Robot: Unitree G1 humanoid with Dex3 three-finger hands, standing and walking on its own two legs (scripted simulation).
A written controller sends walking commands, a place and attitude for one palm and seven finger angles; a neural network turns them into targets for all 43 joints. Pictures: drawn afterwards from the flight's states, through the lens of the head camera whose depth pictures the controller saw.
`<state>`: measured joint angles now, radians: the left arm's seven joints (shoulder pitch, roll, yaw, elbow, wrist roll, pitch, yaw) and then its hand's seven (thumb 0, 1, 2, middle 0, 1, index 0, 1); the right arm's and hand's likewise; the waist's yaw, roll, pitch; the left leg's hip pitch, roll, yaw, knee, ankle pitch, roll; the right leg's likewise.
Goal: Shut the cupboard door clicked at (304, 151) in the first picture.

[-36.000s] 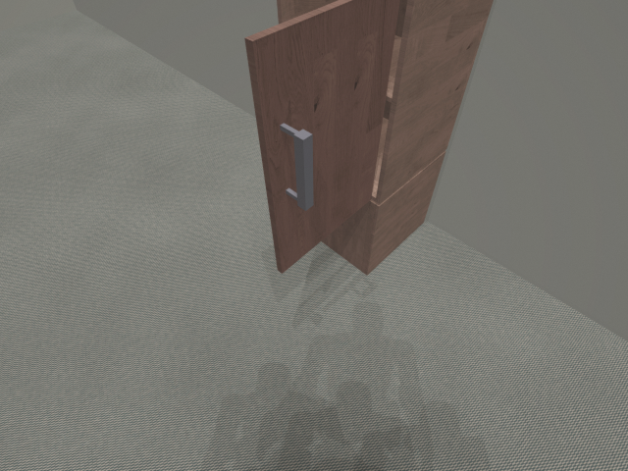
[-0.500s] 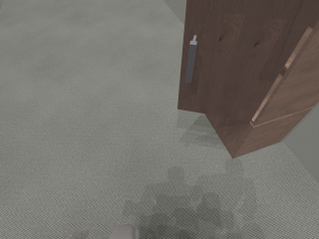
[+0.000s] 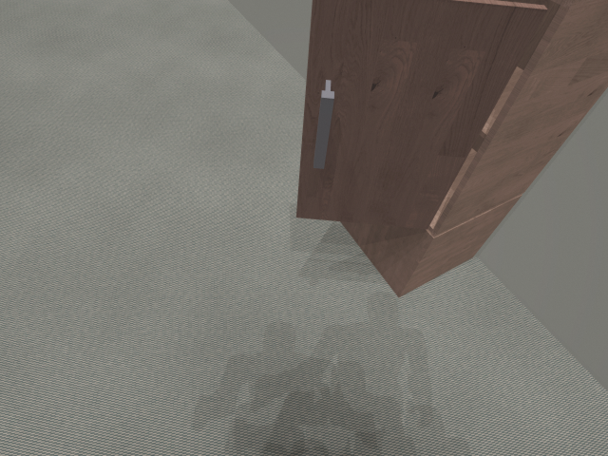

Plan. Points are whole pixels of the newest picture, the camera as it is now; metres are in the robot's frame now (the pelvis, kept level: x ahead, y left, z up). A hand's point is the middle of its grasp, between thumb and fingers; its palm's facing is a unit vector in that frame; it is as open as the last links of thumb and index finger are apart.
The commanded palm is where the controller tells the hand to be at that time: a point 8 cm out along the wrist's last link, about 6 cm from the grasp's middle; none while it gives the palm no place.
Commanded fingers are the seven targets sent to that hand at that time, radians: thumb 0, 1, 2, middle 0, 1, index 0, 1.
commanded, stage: take the last steps up to it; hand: left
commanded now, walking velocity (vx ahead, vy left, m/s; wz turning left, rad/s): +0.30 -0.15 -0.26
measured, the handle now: (323, 126) +0.72 +0.00 -0.01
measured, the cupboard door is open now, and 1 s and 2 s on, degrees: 57 57 57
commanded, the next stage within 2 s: come to a stop and stand still in 0.72 s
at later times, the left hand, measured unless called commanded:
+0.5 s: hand out of the picture +0.10 +0.13 -0.20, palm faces -0.02 -0.99 -0.12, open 7.4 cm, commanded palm none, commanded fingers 0.00 0.90 0.90 -0.20 -0.30 -0.20 -0.30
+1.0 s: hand (284, 309) +0.39 +0.05 -0.18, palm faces -0.14 -0.96 -0.23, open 7.4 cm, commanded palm none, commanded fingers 0.00 0.90 0.90 -0.20 -0.30 -0.20 -0.30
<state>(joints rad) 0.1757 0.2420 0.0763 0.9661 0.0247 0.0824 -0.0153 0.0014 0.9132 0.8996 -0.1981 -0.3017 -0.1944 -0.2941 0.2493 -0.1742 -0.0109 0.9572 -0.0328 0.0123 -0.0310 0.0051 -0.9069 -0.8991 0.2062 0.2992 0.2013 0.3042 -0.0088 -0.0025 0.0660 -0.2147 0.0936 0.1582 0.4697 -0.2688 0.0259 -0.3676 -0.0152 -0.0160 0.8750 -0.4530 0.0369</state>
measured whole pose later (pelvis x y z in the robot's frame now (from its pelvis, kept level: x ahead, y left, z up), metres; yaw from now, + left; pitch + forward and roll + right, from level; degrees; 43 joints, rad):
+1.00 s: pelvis +0.27 -0.12 -0.02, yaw -6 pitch +0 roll +0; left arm 0.12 0.18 0.04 1.01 0.03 -0.02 0.01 0.00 0.91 0.90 -0.20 -0.30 -0.19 -0.29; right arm 0.35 -0.18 -0.04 1.09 0.00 0.03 -0.02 0.01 -0.91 -0.90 0.20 0.30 0.20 0.30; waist -0.05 0.03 0.10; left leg -0.19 0.11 0.09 0.71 -0.53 -0.04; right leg -0.39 -0.05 -0.07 0.60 -0.19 0.00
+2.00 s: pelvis +0.18 -0.03 +0.00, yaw -7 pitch -2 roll +0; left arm 0.26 0.15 0.00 1.12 0.01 0.02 0.05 0.00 0.92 0.90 -0.20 -0.30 -0.20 -0.29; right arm 0.30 -0.14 0.00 1.15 0.00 0.01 -0.03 0.01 -0.92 -0.90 0.20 0.30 0.20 0.30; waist -0.02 -0.01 0.03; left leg -0.18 -0.06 0.08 0.35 -0.14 0.07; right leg -0.06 0.00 0.02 0.38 -0.29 -0.01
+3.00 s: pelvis +0.19 -0.04 -0.01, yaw -7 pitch -1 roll +0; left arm 0.28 0.19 -0.01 1.03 0.02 -0.02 0.05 0.00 0.91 0.90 -0.20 -0.30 -0.20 -0.29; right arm 0.23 -0.17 0.02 1.06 -0.01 -0.02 -0.02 0.01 -0.92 -0.90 0.20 0.30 0.20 0.30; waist 0.00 -0.03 0.01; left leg -0.26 -0.03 0.08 0.50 -0.23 0.06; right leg -0.12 0.02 0.02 0.49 -0.36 -0.02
